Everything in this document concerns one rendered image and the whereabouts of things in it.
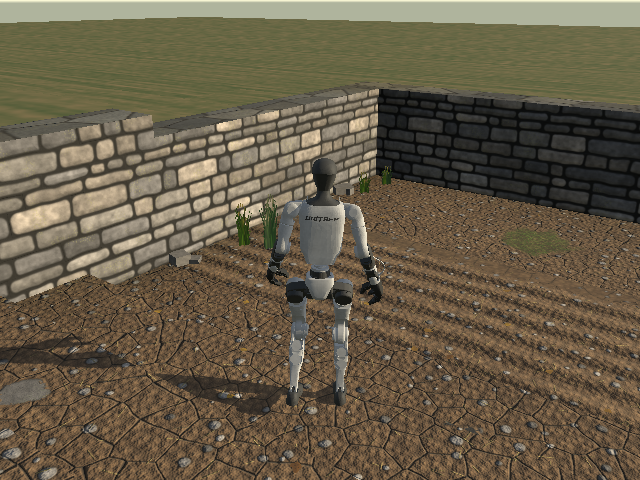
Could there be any right robot forearm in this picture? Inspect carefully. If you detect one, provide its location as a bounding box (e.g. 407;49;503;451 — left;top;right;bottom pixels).
360;243;380;285

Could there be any right robot upper arm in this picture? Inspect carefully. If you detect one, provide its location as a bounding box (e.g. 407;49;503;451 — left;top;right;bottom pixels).
344;203;370;259

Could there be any left robot hand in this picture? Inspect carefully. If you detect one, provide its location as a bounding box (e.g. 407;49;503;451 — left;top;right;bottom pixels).
266;268;289;286

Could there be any right robot hand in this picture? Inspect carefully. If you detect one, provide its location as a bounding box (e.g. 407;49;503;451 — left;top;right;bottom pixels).
360;280;383;305

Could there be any robot torso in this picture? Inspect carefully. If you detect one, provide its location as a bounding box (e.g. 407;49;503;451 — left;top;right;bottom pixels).
299;196;346;300

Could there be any robot right thigh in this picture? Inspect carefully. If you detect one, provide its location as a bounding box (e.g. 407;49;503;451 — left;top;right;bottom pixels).
332;279;353;344

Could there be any left robot forearm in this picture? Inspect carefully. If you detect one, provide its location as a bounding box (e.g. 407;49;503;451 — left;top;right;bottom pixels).
268;239;286;272

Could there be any left robot upper arm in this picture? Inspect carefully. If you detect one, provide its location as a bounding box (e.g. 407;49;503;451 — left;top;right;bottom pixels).
275;200;302;255

